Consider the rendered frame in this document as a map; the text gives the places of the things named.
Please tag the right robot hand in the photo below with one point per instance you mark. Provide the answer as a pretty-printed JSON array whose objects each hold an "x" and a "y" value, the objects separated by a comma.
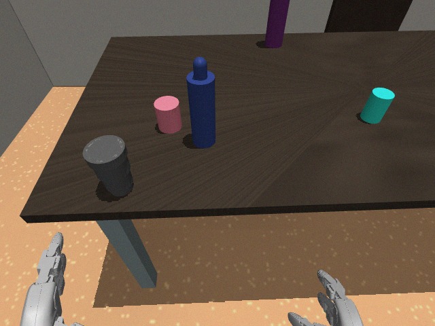
[{"x": 342, "y": 312}]

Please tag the table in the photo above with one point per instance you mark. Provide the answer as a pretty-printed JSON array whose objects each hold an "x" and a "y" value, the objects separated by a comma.
[{"x": 288, "y": 133}]

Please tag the left robot hand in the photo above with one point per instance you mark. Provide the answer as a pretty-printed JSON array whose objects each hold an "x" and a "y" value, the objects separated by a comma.
[{"x": 42, "y": 304}]

